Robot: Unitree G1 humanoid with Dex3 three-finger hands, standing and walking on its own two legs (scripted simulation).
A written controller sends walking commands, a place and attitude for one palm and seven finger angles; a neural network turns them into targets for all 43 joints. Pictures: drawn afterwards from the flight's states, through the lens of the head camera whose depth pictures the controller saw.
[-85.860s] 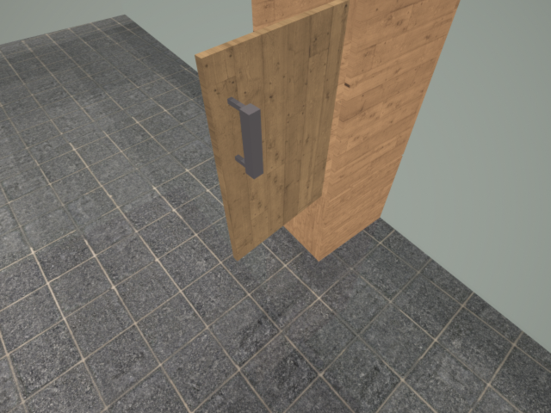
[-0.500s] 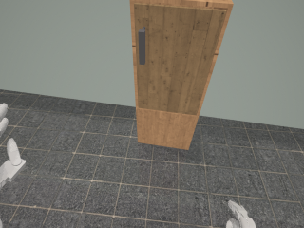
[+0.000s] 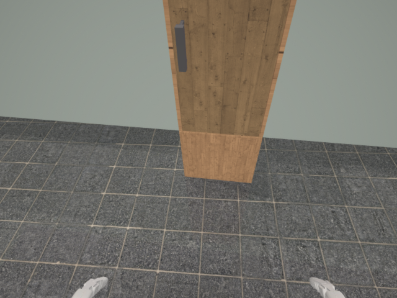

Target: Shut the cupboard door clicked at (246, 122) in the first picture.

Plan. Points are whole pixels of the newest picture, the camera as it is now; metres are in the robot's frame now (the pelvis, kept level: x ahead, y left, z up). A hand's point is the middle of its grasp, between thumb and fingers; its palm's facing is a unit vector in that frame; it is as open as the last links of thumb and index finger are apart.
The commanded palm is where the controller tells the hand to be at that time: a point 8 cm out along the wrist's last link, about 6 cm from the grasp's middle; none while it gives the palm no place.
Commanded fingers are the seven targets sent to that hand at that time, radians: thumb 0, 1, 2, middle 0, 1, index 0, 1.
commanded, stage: let the arm hang, fingers relaxed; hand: left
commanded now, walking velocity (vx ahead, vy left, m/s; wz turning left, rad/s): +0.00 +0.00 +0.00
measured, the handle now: (182, 46) +0.86 +0.08 +0.10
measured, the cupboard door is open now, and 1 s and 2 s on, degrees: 0 0 0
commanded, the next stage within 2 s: look to check the result in 0.86 s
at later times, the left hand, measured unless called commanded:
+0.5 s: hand out of the picture +0.00 +0.21 -0.16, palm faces +0.03 -0.96 -0.27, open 7.4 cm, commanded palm none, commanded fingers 0.00 0.90 0.90 -0.20 -0.30 -0.20 -0.30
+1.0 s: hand out of the picture +0.05 +0.18 -0.16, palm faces +0.02 -0.98 -0.21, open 7.4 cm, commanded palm none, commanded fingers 0.00 0.90 0.90 -0.20 -0.30 -0.20 -0.30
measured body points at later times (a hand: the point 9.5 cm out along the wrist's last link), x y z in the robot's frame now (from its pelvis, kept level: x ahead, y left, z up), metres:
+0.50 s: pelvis +0.01 -0.01 +0.01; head +0.01 -0.01 +0.46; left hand +0.00 +0.26 -0.14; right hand +0.01 -0.25 -0.15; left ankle +0.05 +0.11 -0.73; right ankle +0.02 -0.12 -0.73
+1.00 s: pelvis +0.02 -0.01 +0.02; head +0.03 -0.01 +0.47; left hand +0.05 +0.24 -0.14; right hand +0.05 -0.26 -0.14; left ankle +0.05 +0.11 -0.73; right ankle +0.02 -0.12 -0.73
